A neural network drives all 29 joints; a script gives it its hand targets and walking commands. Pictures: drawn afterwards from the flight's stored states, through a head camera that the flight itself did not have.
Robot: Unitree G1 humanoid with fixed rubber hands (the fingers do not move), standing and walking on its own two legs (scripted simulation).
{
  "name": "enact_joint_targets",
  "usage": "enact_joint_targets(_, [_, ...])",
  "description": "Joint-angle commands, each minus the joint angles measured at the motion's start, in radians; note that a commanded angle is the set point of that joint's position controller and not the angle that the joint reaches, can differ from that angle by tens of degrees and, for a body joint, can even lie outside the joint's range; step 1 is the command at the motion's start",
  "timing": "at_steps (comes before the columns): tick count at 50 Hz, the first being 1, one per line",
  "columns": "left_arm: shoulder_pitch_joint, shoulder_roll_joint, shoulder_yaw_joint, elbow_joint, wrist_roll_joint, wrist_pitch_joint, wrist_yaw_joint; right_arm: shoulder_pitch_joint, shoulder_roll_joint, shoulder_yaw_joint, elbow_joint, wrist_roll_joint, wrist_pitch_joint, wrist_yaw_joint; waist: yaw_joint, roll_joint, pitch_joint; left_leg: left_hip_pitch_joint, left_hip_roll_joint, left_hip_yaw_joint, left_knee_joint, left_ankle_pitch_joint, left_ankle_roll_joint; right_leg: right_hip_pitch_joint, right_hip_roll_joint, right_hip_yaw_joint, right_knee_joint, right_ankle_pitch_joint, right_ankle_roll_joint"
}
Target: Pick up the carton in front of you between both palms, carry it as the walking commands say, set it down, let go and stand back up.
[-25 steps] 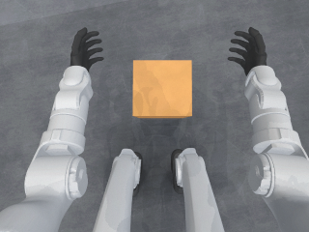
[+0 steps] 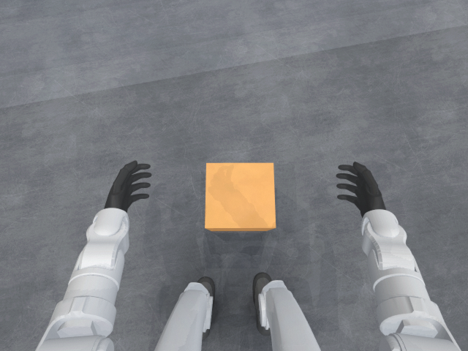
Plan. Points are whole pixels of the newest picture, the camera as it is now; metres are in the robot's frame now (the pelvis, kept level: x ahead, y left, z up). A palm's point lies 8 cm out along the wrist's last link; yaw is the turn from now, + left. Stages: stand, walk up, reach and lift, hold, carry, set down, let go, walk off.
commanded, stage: let go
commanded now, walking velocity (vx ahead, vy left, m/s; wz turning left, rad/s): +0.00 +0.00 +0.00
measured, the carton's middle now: (239, 200) +0.42 -0.01 -0.58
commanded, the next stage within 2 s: stand in 0.88 s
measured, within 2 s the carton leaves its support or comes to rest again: neither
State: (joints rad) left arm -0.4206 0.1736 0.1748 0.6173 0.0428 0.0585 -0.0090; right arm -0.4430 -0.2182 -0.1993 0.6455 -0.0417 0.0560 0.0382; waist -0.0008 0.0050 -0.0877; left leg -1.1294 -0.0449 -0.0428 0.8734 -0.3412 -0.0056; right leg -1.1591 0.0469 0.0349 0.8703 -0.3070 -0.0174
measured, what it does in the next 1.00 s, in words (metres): rises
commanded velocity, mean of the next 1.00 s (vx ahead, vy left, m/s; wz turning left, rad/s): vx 0.00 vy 0.00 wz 0.00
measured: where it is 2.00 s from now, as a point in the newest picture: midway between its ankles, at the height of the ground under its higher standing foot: (233, 316)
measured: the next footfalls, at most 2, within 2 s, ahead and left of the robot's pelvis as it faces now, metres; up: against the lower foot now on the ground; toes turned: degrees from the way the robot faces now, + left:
none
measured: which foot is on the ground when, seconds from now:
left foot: down 0.00-1.00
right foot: down 0.00-1.00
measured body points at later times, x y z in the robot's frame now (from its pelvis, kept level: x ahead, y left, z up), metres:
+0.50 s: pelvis +0.04 +0.01 +0.07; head +0.09 +0.01 +0.52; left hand +0.22 +0.25 -0.01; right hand +0.22 -0.23 -0.01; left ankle +0.01 +0.12 -0.67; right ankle +0.03 -0.10 -0.67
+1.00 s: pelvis +0.04 +0.01 +0.06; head +0.04 +0.01 +0.51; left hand +0.20 +0.27 -0.02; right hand +0.20 -0.25 -0.02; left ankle +0.01 +0.12 -0.67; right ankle +0.03 -0.10 -0.67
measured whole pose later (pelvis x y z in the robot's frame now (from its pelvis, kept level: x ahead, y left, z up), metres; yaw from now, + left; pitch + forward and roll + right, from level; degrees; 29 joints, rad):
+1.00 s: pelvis +0.04 +0.01 +0.06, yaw +0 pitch -3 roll +0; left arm 0.20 0.25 0.06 0.59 0.01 0.06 0.00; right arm 0.20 -0.26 -0.06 0.59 -0.01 0.04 0.02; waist 0.00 0.01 0.04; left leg -0.14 -0.04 -0.06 0.52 -0.32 0.02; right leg -0.16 0.04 0.04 0.51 -0.29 -0.01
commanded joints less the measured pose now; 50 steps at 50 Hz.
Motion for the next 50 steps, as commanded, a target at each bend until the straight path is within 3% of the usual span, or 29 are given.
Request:
enact_joint_targets(1, [0.026,0.084,-0.008,-0.103,-0.021,-0.045,-0.010,0.011,-0.079,0.013,-0.116,0.020,-0.043,0.003,0.002,-0.032,-0.661,0.339,-0.002,0.019,-0.097,0.374,-0.018,0.650,-0.024,0.027,-0.069,0.500,0.029])
enact_joint_targets(8, [0.303,0.090,-0.043,-0.122,-0.033,-0.088,-0.022,0.304,-0.064,0.052,-0.136,0.033,-0.086,0.001,0.004,-0.021,-0.505,0.528,0.006,0.002,-0.218,0.442,-0.017,0.794,-0.028,0.039,-0.182,0.557,0.029])
enact_joint_targets(18, [0.580,0.109,-0.093,-0.231,-0.052,-0.097,-0.036,0.597,-0.079,0.107,-0.256,0.049,-0.095,0.008,-0.001,-0.004,-0.186,0.874,0.016,-0.005,-0.432,0.424,-0.016,0.992,-0.017,0.007,-0.412,0.431,0.030])
enact_joint_targets(30, [0.592,0.123,-0.109,-0.281,-0.038,0.036,-0.062,0.614,-0.094,0.128,-0.307,0.039,0.041,0.038,0.003,0.017,0.155,0.922,0.031,0.014,-0.531,0.145,-0.003,1.090,-0.010,-0.024,-0.486,0.142,0.030])
enact_joint_targets(43, [0.588,0.123,-0.103,-0.297,-0.023,0.077,-0.060,0.616,-0.087,0.122,-0.333,0.020,0.083,0.037,0.000,0.004,0.156,0.985,0.026,0.010,-0.503,0.232,-0.004,1.137,-0.007,-0.019,-0.467,0.218,0.030])
enact_joint_targets(44, [0.559,0.145,-0.103,-0.358,-0.005,0.134,-0.034,0.673,-0.107,0.116,-0.280,0.037,0.051,0.020,-0.007,0.050,0.094,1.010,0.003,0.021,-0.473,0.241,-0.012,1.168,-0.007,-0.022,-0.443,0.280,0.022])
enact_joint_targets(45, [0.595,0.240,-0.065,-0.131,-0.046,0.049,0.005,0.582,-0.187,0.093,-0.156,0.036,0.003,-0.014,0.018,-0.006,0.074,0.947,0.047,-0.003,-0.421,0.257,-0.011,1.021,-0.070,-0.006,-0.425,0.230,0.035])
enact_joint_targets(50, [0.582,0.198,-0.073,-0.058,-0.028,-0.053,0.024,0.609,-0.166,0.091,-0.093,0.028,-0.061,-0.037,-0.005,-0.005,0.081,0.944,0.074,-0.057,-0.430,0.205,0.008,0.971,-0.075,0.039,-0.439,0.162,0.021])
